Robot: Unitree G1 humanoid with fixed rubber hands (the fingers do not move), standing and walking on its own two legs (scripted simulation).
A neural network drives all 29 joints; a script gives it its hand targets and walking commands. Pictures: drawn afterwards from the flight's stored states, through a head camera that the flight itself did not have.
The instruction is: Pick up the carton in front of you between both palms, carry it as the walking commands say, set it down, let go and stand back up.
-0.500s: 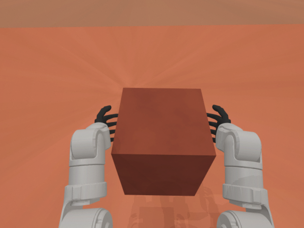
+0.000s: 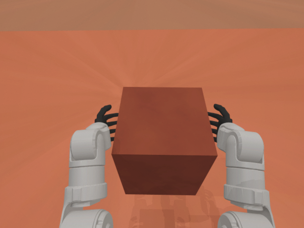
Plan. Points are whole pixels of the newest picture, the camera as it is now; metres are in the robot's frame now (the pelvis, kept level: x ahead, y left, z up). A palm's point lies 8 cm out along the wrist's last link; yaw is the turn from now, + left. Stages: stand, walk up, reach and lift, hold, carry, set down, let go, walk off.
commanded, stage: carry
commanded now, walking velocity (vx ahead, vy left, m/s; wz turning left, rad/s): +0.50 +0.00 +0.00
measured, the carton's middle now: (161, 144) +0.35 +0.00 +0.06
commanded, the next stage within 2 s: none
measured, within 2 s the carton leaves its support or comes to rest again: neither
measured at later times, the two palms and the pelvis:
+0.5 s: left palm (114, 75) +0.56 +0.16 +0.16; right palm (206, 75) +0.55 -0.14 +0.16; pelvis +0.19 +0.02 +0.00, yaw +2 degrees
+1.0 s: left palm (118, 30) +0.87 +0.19 +0.20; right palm (186, 30) +0.87 -0.11 +0.20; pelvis +0.51 +0.03 +0.02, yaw +1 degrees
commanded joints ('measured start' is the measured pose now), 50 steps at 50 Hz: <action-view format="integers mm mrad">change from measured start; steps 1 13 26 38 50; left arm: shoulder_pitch -815 -767 -750 -921 -803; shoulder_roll -787 -789 -727 -849 -847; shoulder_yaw -617 -459 -525 -713 -511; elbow -189 -52 -114 -363 -106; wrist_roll -328 -249 -249 -490 -293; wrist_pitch -1 47 60 27 68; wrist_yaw -71 -40 -56 -121 -90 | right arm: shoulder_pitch -741 -919 -760 -682 -846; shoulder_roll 811 840 823 727 875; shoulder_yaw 609 617 600 551 647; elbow -97 -171 -85 -217 -146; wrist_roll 308 383 335 162 343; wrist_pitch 25 65 85 55 81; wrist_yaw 65 67 90 37 100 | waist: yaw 46 -87 101 75 -102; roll -123 29 -322 -90 77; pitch -203 -282 -553 -372 -435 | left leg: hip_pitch -105 599 -323 -359 665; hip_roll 3 261 -128 36 281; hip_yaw -45 -436 -106 -106 -633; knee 125 -247 818 384 -121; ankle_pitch -30 236 -112 57 462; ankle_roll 7 169 -56 -3 257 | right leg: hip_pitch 106 -662 660 281 -679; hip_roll -273 -61 -356 -249 -12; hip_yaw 350 6 670 236 104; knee -281 553 -130 -163 938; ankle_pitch -286 -98 231 352 -131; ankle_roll -165 20 -276 -205 -3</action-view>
